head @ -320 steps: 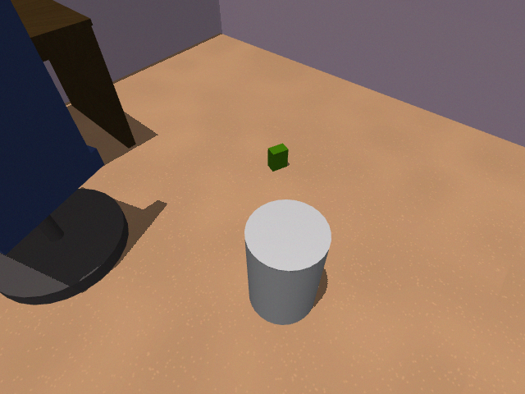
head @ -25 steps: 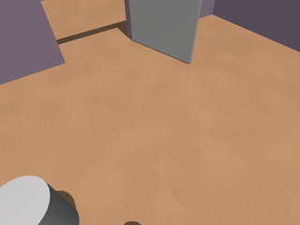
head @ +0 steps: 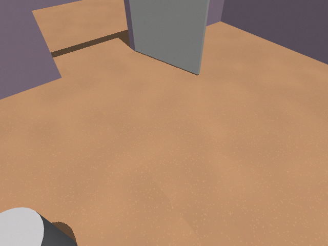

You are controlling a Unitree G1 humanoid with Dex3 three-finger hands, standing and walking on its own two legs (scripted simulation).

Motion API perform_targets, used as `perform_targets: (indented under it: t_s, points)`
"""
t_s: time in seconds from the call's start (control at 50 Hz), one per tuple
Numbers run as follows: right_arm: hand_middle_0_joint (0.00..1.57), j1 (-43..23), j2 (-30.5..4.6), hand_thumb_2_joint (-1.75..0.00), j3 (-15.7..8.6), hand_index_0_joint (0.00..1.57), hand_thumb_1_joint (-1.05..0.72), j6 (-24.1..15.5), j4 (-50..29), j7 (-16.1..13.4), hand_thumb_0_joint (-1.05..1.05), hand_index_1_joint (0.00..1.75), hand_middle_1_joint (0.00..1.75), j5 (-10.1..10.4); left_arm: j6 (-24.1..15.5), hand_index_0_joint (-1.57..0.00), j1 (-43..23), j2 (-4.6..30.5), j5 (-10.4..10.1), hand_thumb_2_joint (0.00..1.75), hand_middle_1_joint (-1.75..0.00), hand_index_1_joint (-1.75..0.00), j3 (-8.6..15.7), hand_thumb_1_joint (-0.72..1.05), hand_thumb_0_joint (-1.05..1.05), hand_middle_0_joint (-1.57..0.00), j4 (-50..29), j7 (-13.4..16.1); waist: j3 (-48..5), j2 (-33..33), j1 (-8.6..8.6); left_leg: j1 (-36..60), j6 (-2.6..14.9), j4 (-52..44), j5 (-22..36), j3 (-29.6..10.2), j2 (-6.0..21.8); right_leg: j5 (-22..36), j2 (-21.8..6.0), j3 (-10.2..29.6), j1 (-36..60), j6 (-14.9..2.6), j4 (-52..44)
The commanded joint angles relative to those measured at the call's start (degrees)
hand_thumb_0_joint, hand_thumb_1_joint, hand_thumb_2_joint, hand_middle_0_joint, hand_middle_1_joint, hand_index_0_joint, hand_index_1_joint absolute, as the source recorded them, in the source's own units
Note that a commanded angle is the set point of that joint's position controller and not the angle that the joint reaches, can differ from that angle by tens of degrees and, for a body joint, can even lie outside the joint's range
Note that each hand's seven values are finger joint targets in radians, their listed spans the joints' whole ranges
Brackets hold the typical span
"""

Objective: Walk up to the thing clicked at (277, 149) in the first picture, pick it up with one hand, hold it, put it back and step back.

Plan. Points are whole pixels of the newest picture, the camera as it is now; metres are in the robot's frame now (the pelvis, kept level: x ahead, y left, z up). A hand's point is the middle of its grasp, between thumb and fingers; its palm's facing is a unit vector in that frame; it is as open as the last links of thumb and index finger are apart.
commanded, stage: walk up
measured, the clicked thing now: out of the picture +0.40 +1.34 -0.72
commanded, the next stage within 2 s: none
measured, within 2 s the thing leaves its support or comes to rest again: neither
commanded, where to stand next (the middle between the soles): +0.99 +0.01 m, yaw -1 degrees
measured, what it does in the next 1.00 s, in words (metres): walks ahead: right foot, then left foot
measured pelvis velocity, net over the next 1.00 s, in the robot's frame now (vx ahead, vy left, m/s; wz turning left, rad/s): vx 0.45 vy -0.02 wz -0.03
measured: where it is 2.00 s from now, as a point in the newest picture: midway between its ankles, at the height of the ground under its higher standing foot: (168, 158)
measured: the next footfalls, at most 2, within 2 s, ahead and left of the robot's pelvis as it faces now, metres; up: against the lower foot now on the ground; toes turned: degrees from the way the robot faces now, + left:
right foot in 0.12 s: +0.15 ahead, -0.16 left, +0.00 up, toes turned -4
left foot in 0.58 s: +0.41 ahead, +0.11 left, +0.00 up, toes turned +4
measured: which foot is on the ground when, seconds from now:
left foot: down 0.00-0.14, up 0.16-0.56, down 0.58-1.00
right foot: up 0.00-0.10, down 0.12-0.64, up 0.66-1.00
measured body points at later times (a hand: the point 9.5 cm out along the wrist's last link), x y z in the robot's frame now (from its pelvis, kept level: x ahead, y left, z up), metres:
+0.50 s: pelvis +0.19 -0.05 -0.01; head +0.21 -0.05 +0.44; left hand +0.22 +0.28 -0.12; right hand +0.25 -0.37 -0.13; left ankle +0.32 +0.10 -0.71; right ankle +0.11 -0.15 -0.74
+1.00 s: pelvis +0.45 -0.02 -0.01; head +0.47 -0.03 +0.43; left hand +0.55 +0.30 -0.11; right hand +0.49 -0.34 -0.13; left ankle +0.37 +0.10 -0.74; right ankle +0.58 -0.16 -0.73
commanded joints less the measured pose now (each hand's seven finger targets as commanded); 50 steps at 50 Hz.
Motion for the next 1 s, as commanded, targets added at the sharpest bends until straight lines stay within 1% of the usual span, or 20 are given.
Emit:
perform_targets:
  t_s: [0.0, 0.06, 0.1, 0.12, 0.14, 0.16, 0.18, 0.24, 0.28, 0.4, 0.52, 0.58, 0.6, 0.62, 0.64, 0.66, 0.72, 0.84, 0.9, 0.98]
  points:
    - [0.2, -0.46, -16.52, -0.9, -4.32, 0.2, -0.9, -1.26, -5.51, -0.52, 0.0, 0.3, 0.3, -0.32, -3.3, -0.2, -7.88, 11.61, -0.39, 0.9, -0.3, -0.3, 2.73, 0.9, 0.0, -0.2, -8.4, -1.03, 5.53, 6.25, -1.4, 5.81, 11.17, -13.33, -13.95, -14.69, 15.13, -0.55, -4.62, 0.62, -16.57, 0.54, -0.38]
    - [0.2, -6.6, -16.89, -0.9, -4.45, 0.2, -0.9, -0.73, -8.19, 0.19, 0.0, 0.3, 0.3, -0.17, -3.58, -0.2, -0.27, 11.46, -0.53, 0.9, -0.3, -0.3, 3.48, 0.9, 0.0, -0.2, -6.85, -1.37, 3.14, 10.29, 3.28, -4.58, 8.02, -6.12, -8.15, -5.01, 10.75, 8.46, -3.69, -3.06, 2.94, 0.26, -11.19]
    - [0.2, -5.57, -12.93, -0.9, -3.21, 0.2, -0.9, -0.25, -9.2, 0.24, 0.0, 0.3, 0.3, 0.08, -4.43, -0.2, 13.03, 15.18, -0.55, 0.9, -0.3, -0.3, 5.69, 0.9, 0.0, -0.2, -1.97, 0.09, -4.41, -2.18, 8.95, -15.88, 4.93, 17.36, -5.95, 2.25, 3.88, 12.97, -0.43, -3.5, 25.42, 0.25, -14.15]
    - [0.2, -3.65, -8.63, -0.9, -1.7, 0.2, -0.9, -0.22, -10.17, 0.21, 0.0, 0.3, 0.3, 0.22, -4.7, -0.2, 19.01, 19.74, 0.17, 0.9, -0.3, -0.3, 7.32, 0.9, 0.0, -0.2, -1.25, 1.12, -4.87, -17.21, 11.48, -29.38, 3.07, 33.55, -18.1, 4.34, -2.18, -2.17, -6.99, 9.16, 32.25, -1.47, -20.25]
    - [0.2, -2.39, -8.54, -0.9, -1.35, 0.2, -0.9, 0.36, -10.85, 0.31, 0.0, 0.3, 0.3, 1.21, -4.94, -0.2, 16.91, 22.41, 0.46, 0.9, -0.3, -0.3, 7.5, 0.9, 0.0, -0.2, -4.15, 1.65, -3.8, -17.3, 10.23, -34.79, 1.09, 42.89, -18.91, -4.41, -6.99, -24.04, -19.95, 34.97, 26.46, -5.12, -33.75]
    - [0.2, -0.94, -13.9, -0.9, -2.74, 0.2, -0.9, 1.05, -10.13, -0.02, 0.0, 0.3, 0.3, 0.87, -4.7, -0.2, 7.97, 23.48, -0.14, 0.9, -0.3, -0.3, 6.92, 0.9, 0.0, -0.2, -7.14, 1.41, 1.1, -10.54, 6.39, -31.67, 0.88, 44.27, -14.81, -8.13, -2.3, -32.74, -24.37, 40.67, 15.51, -9.58, -37.29]
    - [0.2, -1.46, -16.22, -0.9, -3.47, 0.2, -0.9, 0.73, -9.69, 0.16, 0.0, 0.3, 0.3, 0.86, -4.73, -0.2, 3.77, 22.65, -0.53, 0.9, -0.3, -0.3, 6.48, 0.9, 0.0, -0.2, -9.23, 1.3, 5.64, -8.26, 4.67, -32.33, 1.26, 44.34, -11.27, -8.46, 0.54, -29.14, -23.76, 38.69, 11.54, -11.79, -36.71]
    - [0.2, 4.24, -14.49, -0.9, -2.7, 0.2, -0.9, 0.43, -6.45, 0.64, 0.0, 0.3, 0.3, 2.17, -5.57, -0.2, 0.55, 16.53, -1.58, 0.9, -0.3, -0.3, 4.89, 0.9, 0.0, -0.2, -10.11, 1.64, 6.82, -5.63, 1.0, -27.56, 1.44, 40.14, -1.91, -11.22, 1.82, -9.2, -14.67, 17.4, 7.62, -7.58, -33.02]
    - [0.2, 5.99, -13.63, -0.9, -2.87, 0.2, -0.9, 0.71, -6.31, 1.24, 0.0, 0.3, 0.3, 1.77, -6.1, -0.2, 1.21, 15.4, -1.77, 0.9, -0.3, -0.3, 4.3, 0.9, 0.0, -0.2, -10.19, 1.69, 7.16, -5.87, 0.5, -24.9, 0.32, 36.91, 2.14, -10.36, 1.22, -4.22, -12.97, 11.56, 4.71, -7.4, -33.51]
    - [0.2, -0.43, -13.51, -0.9, -3.12, 0.2, -0.9, 0.54, -10.75, 2.45, 0.0, 0.3, 0.3, 0.49, -6.89, -0.2, 3.83, 17.14, -1.53, 0.9, -0.3, -0.3, 5.19, 0.9, 0.0, -0.2, -12.43, 1.89, 8.12, -5.28, 2.49, -29.81, -2.56, 23.2, 5.81, -8.12, 3.11, 0.85, -14.69, 6.94, 9.84, -10.77, -33.65]
    - [0.2, -5.74, -11.38, -0.9, -2.98, 0.2, -0.9, -0.64, -13.58, 2.63, 0.0, 0.3, 0.3, 0.33, -6.21, -0.2, 8.02, 16.57, -1.72, 0.9, -0.3, -0.3, 4.48, 0.9, 0.0, -0.2, -12.23, 2.06, 4.49, -5.0, 4.37, -19.96, 0.56, 10.39, 9.82, 0.22, 1.77, 30.16, -13.39, 0.31, 15.08, -8.54, -22.87]
    - [0.2, 11.3, -14.76, -0.9, -4.86, 0.2, -0.9, -1.31, -9.49, 1.33, 0.0, 0.3, 0.3, -0.5, -5.51, -0.2, 8.3, 14.59, -2.06, 0.9, -0.3, -0.3, 3.26, 0.9, 0.0, -0.2, -13.68, 2.56, -5.44, 2.79, -4.1, 3.56, 4.72, 5.93, 7.69, 2.16, -2.29, 38.56, -8.04, -4.24, 8.8, -5.73, 3.75]
    - [0.2, 18.48, -19.42, -0.9, -6.59, 0.2, -0.9, -1.6, -8.85, 0.72, 0.0, 0.3, 0.3, -1.22, -5.18, -0.2, 11.57, 10.7, -2.8, 0.9, -0.3, -0.3, 2.16, 0.9, 0.0, -0.2, -14.34, 2.67, -10.1, 13.71, -6.87, 16.5, 8.58, 4.35, 1.62, -11.29, 7.09, 25.03, -2.97, -6.25, -5.16, -3.01, 20.11]
    - [0.2, 19.56, -22.13, -0.9, -7.24, 0.2, -0.9, -1.88, -9.95, 0.31, 0.0, 0.3, 0.3, -0.08, -5.11, -0.2, 12.84, 9.9, -3.64, 0.9, -0.3, -0.3, 2.43, 0.9, 0.0, -0.2, -14.53, 2.84, -12.84, 18.7, -6.41, 24.62, 13.9, -1.99, 2.38, -39.11, 19.52, -4.84, 7.37, -1.69, -18.58, -1.46, 28.0]
    - [0.2, 16.7, -21.93, -0.9, -7.5, 0.2, -0.9, -1.7, -10.75, 0.14, 0.0, 0.3, 0.3, 1.69, -4.8, -0.2, 10.17, 14.37, -2.97, 0.9, -0.3, -0.3, 2.73, 0.9, 0.0, -0.2, -13.8, 3.74, -12.5, 13.19, -5.63, 22.77, 17.61, -3.19, 3.07, -42.04, 22.7, -8.19, 2.33, 4.2, -20.38, -2.89, 32.68]
    - [0.2, 14.37, -19.84, -0.9, -6.9, 0.2, -0.9, -1.42, -11.94, -0.33, 0.0, 0.3, 0.3, 2.32, -5.13, -0.2, 6.36, 15.6, -2.78, 0.9, -0.3, -0.3, 2.33, 0.9, 0.0, -0.2, -14.06, 3.61, -8.9, 7.95, -5.64, 16.05, 17.26, -3.2, 8.83, -35.04, 21.3, -5.7, 0.53, 5.66, -19.97, -2.71, 35.23]
    - [0.2, 5.82, -14.82, -0.9, -3.8, 0.2, -0.9, -1.75, -14.14, -1.0, 0.0, 0.3, 0.3, 2.67, -4.74, -0.2, 10.29, 12.58, -3.83, 0.9, -0.3, -0.3, 1.95, 0.9, 0.0, -0.2, -12.62, 2.22, -0.42, 5.31, 0.41, -1.42, 9.28, -4.06, 20.87, -11.01, 12.92, 3.77, -2.83, 5.63, -11.07, -1.9, 25.6]
    - [0.2, 5.07, -15.74, -0.9, -3.68, 0.2, -0.9, -2.9, -16.35, -0.59, 0.0, 0.3, 0.3, 1.91, -4.25, -0.2, 5.61, 10.52, -2.12, 0.9, -0.3, -0.3, 1.97, 0.9, 0.0, -0.2, -15.11, 0.07, 5.97, 7.62, 0.31, -4.61, 13.17, -6.04, 21.74, -4.35, 12.92, 9.04, -6.55, -0.95, -12.58, 0.99, 5.18]
    - [0.2, 5.75, -15.77, -0.9, -3.55, 0.2, -0.9, -2.95, -16.83, -0.21, 0.0, 0.3, 0.3, 2.0, -4.74, -0.2, 3.52, 10.09, -1.7, 0.9, -0.3, -0.3, 2.86, 0.9, 0.0, -0.2, -15.21, -0.39, 4.25, 8.05, -0.16, -8.29, 10.59, -3.25, 21.78, -2.46, 10.96, 16.91, -5.25, -3.41, -3.8, 0.07, -3.43]
    - [0.2, 2.89, -16.15, -0.9, -3.5, 0.2, -0.9, -1.91, -18.17, -0.19, 0.0, 0.3, 0.3, 2.34, -4.77, -0.2, 7.88, 11.5, -1.37, 0.9, -0.3, -0.3, 4.05, 0.9, 0.0, -0.2, -13.08, -0.21, 1.79, 5.05, 3.29, -15.48, 8.78, 2.86, 3.84, -3.39, 10.01, 19.58, -2.95, -5.78, 9.46, -0.71, -6.05]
